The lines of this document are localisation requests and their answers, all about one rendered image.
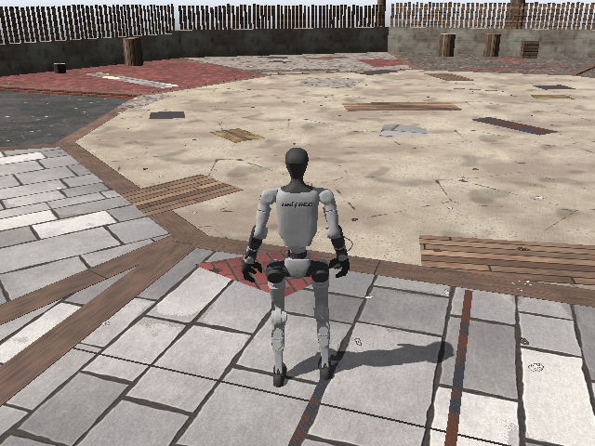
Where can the robot right foot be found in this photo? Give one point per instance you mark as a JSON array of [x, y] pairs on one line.
[[325, 373]]

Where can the robot left forearm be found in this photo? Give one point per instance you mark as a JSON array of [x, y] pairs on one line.
[[252, 248]]

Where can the robot right forearm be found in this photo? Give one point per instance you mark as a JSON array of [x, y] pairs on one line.
[[340, 247]]

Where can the humanoid robot head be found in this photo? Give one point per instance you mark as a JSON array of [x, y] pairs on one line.
[[296, 160]]

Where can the robot left upper arm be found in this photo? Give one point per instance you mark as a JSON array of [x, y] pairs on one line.
[[267, 197]]

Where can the robot right hand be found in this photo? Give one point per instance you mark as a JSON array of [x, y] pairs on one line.
[[338, 264]]

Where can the robot left hand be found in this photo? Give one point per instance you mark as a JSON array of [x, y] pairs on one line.
[[247, 268]]

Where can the robot right upper arm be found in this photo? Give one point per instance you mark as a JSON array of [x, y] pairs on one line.
[[326, 197]]

